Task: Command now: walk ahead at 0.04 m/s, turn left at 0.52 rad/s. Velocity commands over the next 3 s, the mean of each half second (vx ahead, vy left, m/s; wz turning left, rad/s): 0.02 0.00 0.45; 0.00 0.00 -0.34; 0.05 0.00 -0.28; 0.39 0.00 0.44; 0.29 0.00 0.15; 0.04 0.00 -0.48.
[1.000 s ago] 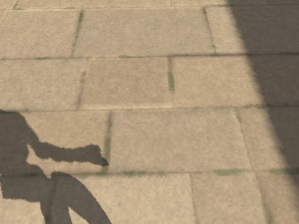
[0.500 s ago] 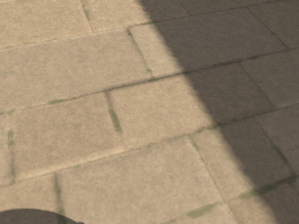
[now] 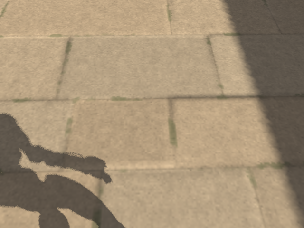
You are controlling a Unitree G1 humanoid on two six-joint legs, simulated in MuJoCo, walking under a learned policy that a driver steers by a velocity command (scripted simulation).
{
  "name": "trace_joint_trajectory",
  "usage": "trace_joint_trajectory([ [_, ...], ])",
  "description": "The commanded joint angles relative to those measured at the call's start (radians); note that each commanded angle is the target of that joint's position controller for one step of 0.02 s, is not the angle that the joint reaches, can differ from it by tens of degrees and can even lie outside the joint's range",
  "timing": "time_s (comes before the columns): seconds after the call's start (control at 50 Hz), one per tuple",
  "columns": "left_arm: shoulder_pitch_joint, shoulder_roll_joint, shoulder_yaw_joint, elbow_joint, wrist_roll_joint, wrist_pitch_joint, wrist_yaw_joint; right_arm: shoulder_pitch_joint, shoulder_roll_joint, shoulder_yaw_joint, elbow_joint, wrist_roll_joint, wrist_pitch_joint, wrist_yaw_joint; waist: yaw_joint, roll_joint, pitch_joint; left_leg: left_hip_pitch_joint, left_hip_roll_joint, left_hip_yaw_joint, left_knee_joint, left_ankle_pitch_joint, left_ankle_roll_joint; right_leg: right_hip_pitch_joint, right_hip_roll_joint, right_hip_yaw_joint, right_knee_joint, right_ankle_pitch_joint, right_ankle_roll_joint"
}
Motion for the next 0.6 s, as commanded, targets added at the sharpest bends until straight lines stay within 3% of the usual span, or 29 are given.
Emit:
trace_joint_trajectory([
  [0.02, -0.064, 0.179, 0.047, -0.054, -0.022, -0.005, 0.003, 0.071, -0.084, -0.026, -0.060, -0.001, -0.004, 0.019, -0.039, -0.147, -0.150, 0.150, -0.009, 0.037, -0.150, 0.074, 0.048, 0.083, -0.270, 0.162, -0.096, 0.151, -0.184],
  [0.04, -0.060, 0.172, 0.047, -0.043, -0.031, -0.002, 0.003, 0.097, -0.088, -0.032, -0.051, -0.003, -0.004, 0.021, -0.053, -0.131, -0.148, 0.212, -0.033, 0.053, -0.238, 0.131, 0.074, 0.058, -0.248, 0.134, -0.046, 0.089, -0.145],
  [0.06, -0.017, 0.141, 0.042, -0.020, -0.032, 0.002, 0.002, 0.121, -0.113, -0.043, -0.044, -0.011, -0.005, 0.017, -0.052, -0.068, -0.129, 0.278, -0.039, 0.013, -0.331, 0.201, 0.109, -0.001, -0.205, 0.083, 0.051, -0.020, -0.078],
  [0.08, 0.029, 0.085, 0.029, -0.020, -0.001, 0.006, -0.005, 0.128, -0.221, -0.070, -0.061, -0.012, -0.008, -0.002, -0.016, 0.215, -0.101, 0.371, 0.163, -0.284, -0.458, 0.476, 0.196, -0.190, -0.079, -0.036, 0.329, -0.259, 0.035],
  [0.1, -0.053, 0.094, 0.029, -0.076, 0.014, 0.004, 0.004, 0.098, -0.291, -0.076, -0.101, -0.036, -0.020, -0.002, -0.044, 0.333, -0.073, 0.329, 0.335, -0.549, -0.516, 0.551, 0.385, -0.387, 0.062, 0.050, 0.548, -0.519, 0.084],
  [0.12, -0.115, 0.130, 0.041, -0.081, 0.006, 0.005, 0.011, 0.102, -0.245, -0.066, -0.103, -0.055, -0.043, 0.005, -0.082, 0.210, -0.106, 0.299, 0.303, -0.518, -0.536, 0.452, 0.400, -0.390, 0.048, 0.172, 0.676, -0.497, 0.067],
  [0.14, -0.097, 0.135, 0.047, -0.072, -0.009, 0.009, 0.015, 0.058, -0.220, -0.058, -0.102, -0.046, -0.061, 0.004, -0.046, 0.168, -0.096, 0.291, 0.249, -0.440, -0.528, 0.393, 0.345, -0.393, 0.032, 0.202, 0.702, -0.403, 0.049],
  [0.16, -0.058, 0.134, 0.053, -0.043, -0.006, 0.014, 0.023, 0.001, -0.189, -0.051, -0.111, -0.023, -0.065, 0.000, -0.017, 0.118, -0.098, 0.295, 0.202, -0.385, -0.514, 0.347, 0.290, -0.392, 0.021, 0.213, 0.692, -0.326, 0.049],
  [0.18, -0.042, 0.143, 0.057, -0.031, 0.002, 0.016, 0.029, -0.031, -0.163, -0.041, -0.118, -0.007, -0.064, -0.006, -0.006, 0.126, -0.101, 0.291, 0.183, -0.359, -0.505, 0.378, 0.268, -0.380, 0.021, 0.215, 0.690, -0.275, 0.057],
  [0.2, -0.031, 0.138, 0.058, -0.026, 0.002, 0.013, 0.027, -0.036, -0.148, -0.033, -0.123, -0.006, -0.062, -0.013, 0.003, 0.134, -0.118, 0.279, 0.159, -0.337, -0.497, 0.431, 0.263, -0.343, 0.033, 0.211, 0.709, -0.240, 0.066],
  [0.26, -0.024, 0.113, 0.051, -0.025, -0.011, 0.003, 0.020, -0.010, -0.143, -0.032, -0.129, -0.009, -0.057, -0.024, -0.003, 0.114, -0.149, 0.333, 0.134, -0.328, -0.479, 0.479, 0.268, -0.327, 0.055, 0.215, 0.634, -0.185, 0.084],
  [0.34, -0.063, 0.096, 0.040, -0.035, -0.014, -0.005, 0.011, 0.006, -0.169, -0.044, -0.136, -0.005, -0.045, -0.033, -0.027, 0.132, -0.139, 0.347, 0.125, -0.386, -0.468, 0.387, 0.275, -0.278, 0.069, 0.232, 0.427, -0.180, 0.102],
  [0.4, -0.021, 0.102, 0.034, -0.011, -0.020, -0.005, -0.003, -0.021, -0.139, -0.031, -0.139, -0.019, -0.040, -0.025, -0.033, 0.148, -0.155, 0.296, 0.134, -0.369, -0.457, 0.389, 0.283, -0.151, 0.045, 0.206, 0.340, -0.193, 0.097],
  [0.46, -0.006, 0.082, 0.020, -0.001, -0.018, -0.009, -0.018, -0.035, -0.079, -0.001, -0.114, -0.028, -0.041, -0.011, -0.031, 0.135, -0.147, 0.246, 0.128, -0.356, -0.439, 0.398, 0.275, -0.016, 0.023, 0.187, 0.208, -0.180, 0.079],
  [0.5, 0.027, 0.057, 0.007, 0.017, -0.009, -0.017, -0.031, -0.032, -0.046, 0.016, -0.080, -0.025, -0.049, -0.002, 0.004, 0.098, -0.120, 0.196, 0.085, -0.312, -0.431, 0.312, 0.218, 0.129, 0.029, 0.174, -0.055, 0.037, 0.051],
  [0.52, 0.022, 0.094, 0.009, 0.013, 0.004, -0.019, -0.030, 0.005, -0.047, 0.017, -0.063, -0.037, -0.060, 0.000, -0.015, 0.060, -0.115, 0.174, 0.044, -0.283, -0.412, 0.233, 0.168, 0.181, -0.013, 0.234, -0.065, 0.145, 0.028],
  [0.54, 0.003, 0.181, 0.023, -0.005, 0.006, -0.019, -0.025, 0.051, -0.065, 0.011, -0.061, -0.056, -0.070, 0.001, -0.076, -0.068, -0.113, 0.160, -0.036, -0.206, -0.342, 0.126, 0.121, 0.178, -0.101, 0.335, -0.031, 0.326, -0.026],
  [0.56, -0.036, 0.189, 0.026, 0.001, -0.003, -0.017, -0.026, 0.049, -0.062, 0.009, -0.063, -0.058, -0.076, -0.002, -0.097, -0.154, -0.103, 0.214, -0.083, -0.136, -0.358, 0.096, 0.075, 0.074, -0.117, 0.369, -0.042, 0.205, -0.099],
  [0.58, -0.045, 0.171, 0.026, -0.010, -0.009, -0.018, -0.030, -0.014, -0.100, -0.001, -0.061, -0.052, -0.075, -0.012, -0.053, -0.148, -0.072, 0.244, -0.086, -0.115, -0.334, 0.114, 0.055, 0.014, -0.102, 0.393, -0.074, 0.084, -0.106],
  [0.6, -0.036, 0.163, 0.023, -0.003, -0.010, -0.021, -0.028, -0.053, -0.106, -0.008, -0.069, -0.043, -0.071, -0.021, -0.039, -0.153, -0.069, 0.256, -0.084, -0.100, -0.315, 0.132, 0.056, -0.001, -0.096, 0.407, -0.085, 0.047, -0.095],
])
